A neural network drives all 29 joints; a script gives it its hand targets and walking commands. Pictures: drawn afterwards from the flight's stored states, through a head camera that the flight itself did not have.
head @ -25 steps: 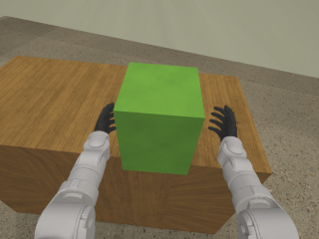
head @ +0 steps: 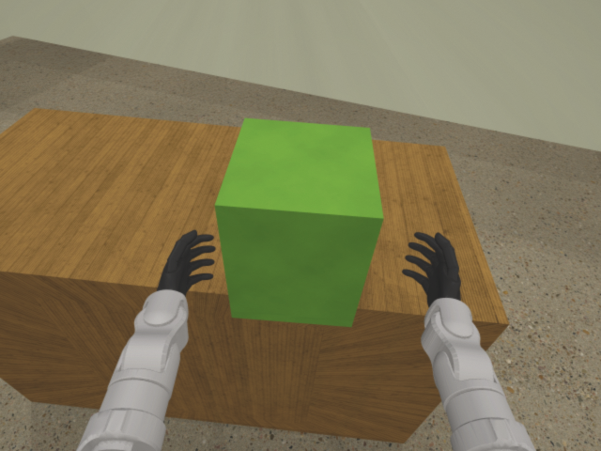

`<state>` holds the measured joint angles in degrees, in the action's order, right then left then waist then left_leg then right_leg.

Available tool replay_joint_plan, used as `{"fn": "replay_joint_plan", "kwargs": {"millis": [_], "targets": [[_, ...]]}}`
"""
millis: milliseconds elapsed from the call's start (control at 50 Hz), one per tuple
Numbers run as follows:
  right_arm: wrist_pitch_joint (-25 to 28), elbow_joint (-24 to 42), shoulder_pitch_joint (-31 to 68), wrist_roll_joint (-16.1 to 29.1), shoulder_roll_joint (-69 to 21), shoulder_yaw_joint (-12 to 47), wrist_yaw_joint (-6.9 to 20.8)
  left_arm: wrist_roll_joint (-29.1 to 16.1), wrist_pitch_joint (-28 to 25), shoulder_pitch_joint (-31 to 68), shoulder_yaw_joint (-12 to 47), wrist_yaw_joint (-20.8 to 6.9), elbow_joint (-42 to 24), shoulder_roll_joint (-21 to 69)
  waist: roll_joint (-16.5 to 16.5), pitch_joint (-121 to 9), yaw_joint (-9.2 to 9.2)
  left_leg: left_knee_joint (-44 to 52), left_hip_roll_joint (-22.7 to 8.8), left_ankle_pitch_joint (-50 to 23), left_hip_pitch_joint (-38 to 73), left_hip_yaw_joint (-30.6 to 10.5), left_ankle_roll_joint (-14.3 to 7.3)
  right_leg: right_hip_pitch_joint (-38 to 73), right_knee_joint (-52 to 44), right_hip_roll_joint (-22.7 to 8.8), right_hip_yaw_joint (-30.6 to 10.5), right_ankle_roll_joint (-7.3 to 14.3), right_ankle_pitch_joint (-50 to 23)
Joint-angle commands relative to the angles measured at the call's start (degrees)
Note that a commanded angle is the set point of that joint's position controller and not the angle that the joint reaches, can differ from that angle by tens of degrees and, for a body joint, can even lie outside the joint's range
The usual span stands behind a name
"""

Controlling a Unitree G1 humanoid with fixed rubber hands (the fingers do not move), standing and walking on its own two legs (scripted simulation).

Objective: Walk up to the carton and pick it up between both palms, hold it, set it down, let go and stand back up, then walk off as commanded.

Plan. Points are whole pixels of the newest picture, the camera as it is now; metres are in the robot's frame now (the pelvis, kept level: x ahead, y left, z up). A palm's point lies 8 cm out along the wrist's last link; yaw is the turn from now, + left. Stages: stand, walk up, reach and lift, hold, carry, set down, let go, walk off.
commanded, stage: set down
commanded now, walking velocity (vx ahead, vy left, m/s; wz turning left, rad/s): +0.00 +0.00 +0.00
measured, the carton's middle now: (299, 224) +0.45 +0.00 +0.06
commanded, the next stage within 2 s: none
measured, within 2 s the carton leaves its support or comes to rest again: neither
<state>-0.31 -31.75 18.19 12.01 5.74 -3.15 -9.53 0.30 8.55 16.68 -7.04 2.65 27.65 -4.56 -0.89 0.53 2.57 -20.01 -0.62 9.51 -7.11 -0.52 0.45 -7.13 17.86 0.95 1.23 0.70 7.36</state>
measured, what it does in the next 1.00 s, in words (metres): stands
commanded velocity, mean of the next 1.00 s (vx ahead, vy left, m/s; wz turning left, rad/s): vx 0.00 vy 0.00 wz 0.00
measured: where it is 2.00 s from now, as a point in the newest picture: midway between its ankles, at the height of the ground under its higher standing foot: outside the picture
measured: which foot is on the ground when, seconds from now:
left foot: down 0.00-1.00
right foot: down 0.00-1.00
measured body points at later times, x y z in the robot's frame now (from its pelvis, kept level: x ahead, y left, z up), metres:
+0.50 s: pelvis +0.00 +0.00 +0.00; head -0.01 +0.01 +0.45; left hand +0.26 +0.18 +0.04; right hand +0.24 -0.22 +0.06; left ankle +0.02 +0.12 -0.75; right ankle +0.03 -0.11 -0.75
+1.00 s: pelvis +0.01 +0.01 +0.00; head +0.02 +0.01 +0.45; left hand +0.24 +0.19 +0.01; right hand +0.22 -0.22 +0.04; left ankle +0.02 +0.12 -0.75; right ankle +0.03 -0.11 -0.75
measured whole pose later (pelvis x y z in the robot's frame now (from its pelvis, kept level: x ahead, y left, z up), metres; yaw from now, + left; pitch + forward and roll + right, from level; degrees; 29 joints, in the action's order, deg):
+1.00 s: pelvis +0.01 +0.01 +0.00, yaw -1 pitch -2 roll +0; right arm -7.6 4.5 -16.2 11.5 6.7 -3.1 -3.3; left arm -5.7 15.2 -15.7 -1.0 2.9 -3.4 -7.1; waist -0.9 2.3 2.6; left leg -20.0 -0.6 10.8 -6.8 0.6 0.2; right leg -7.1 17.9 1.0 0.1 0.7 8.3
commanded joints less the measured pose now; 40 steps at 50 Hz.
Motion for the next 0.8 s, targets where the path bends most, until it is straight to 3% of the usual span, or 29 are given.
{"fn": "replay_joint_plan", "kwargs": {"millis": [0, 60, 140, 220, 340, 460, 640, 780], "targets": [[0.2, 23.7, 2.2, 1.5, 5.2, 5.7, 0.2, -4.1, 1.7, 7.8, 1.5, -1.6, -24.3, -8.1, -0.7, -12.7, -3.78, 3.7, 1.7, -5.8, 2.1, 4.1, -0.6, 8.6, -1.3, 1.5, -1.0, -1.5, -2.8], [-0.6, 29.2, -3.7, 1.4, 5.7, 5.4, 1.0, -4.7, 2.7, 2.0, 2.5, -1.3, -31.2, -8.6, 0.7, -11.8, -3.79, 4.0, 1.3, -6.1, 2.6, 3.8, -0.5, 8.4, -1.0, 1.7, -1.1, -1.0, -2.5], [-2.7, 34.9, -7.8, 0.9, 6.2, 4.1, 1.8, -6.5, 4.6, -1.7, 4.2, -1.0, -34.5, -8.8, -0.3, -9.0, -3.4, 5.5, 1.0, -1.5, 1.4, 3.8, -0.8, 6.4, -1.9, 1.2, -1.5, -0.5, 2.7], [-4.2, 39.4, -15.2, 0.7, 5.2, 4.3, 2.2, -7.1, 5.5, -8.8, 4.1, -0.4, -39.3, -9.7, 0.0, -6.5, -4.92, 6.6, 0.7, -0.3, 1.1, 4.0, -1.0, 6.7, -2.0, 0.6, -2.3, -0.4, 4.5], [-5.7, 44.0, -19.3, -0.3, 4.2, 4.0, 2.7, -8.1, 6.3, -11.5, 4.7, -0.5, -41.4, -10.3, 0.6, -5.2, -5.58, 6.9, 0.6, 1.8, 1.2, 4.6, -0.7, 5.6, -2.7, -0.1, -3.0, -0.6, 6.9], [-5.3, 49.7, -28.7, -0.3, 4.0, 4.8, 3.4, -8.5, 5.8, -20.4, 5.0, -0.1, -45.3, -10.2, 0.2, -4.3, -6.64, 6.5, 0.6, -1.5, 2.6, 4.5, -0.2, 6.4, -3.0, -0.1, -3.1, -0.4, 4.3], [-5.6, 51.2, -32.1, -0.8, 5.0, 4.1, 5.0, -8.5, 4.4, -23.5, 6.1, 1.2, -47.4, -10.4, 1.6, -0.2, -7.06, 7.4, -0.2, 2.2, 2.1, 4.0, -0.1, 4.9, -2.8, 0.3, -3.0, 0.8, 8.8], [-6.2, 47.7, -34.6, -2.1, 6.0, 3.8, 5.9, -6.1, 5.3, -26.3, 5.5, 1.3, -43.1, -9.8, 2.4, 1.2, -7.23, 7.4, -0.3, 1.5, 2.5, 4.2, 0.2, 5.4, -3.0, 0.1, -2.9, 1.0, 8.8]]}}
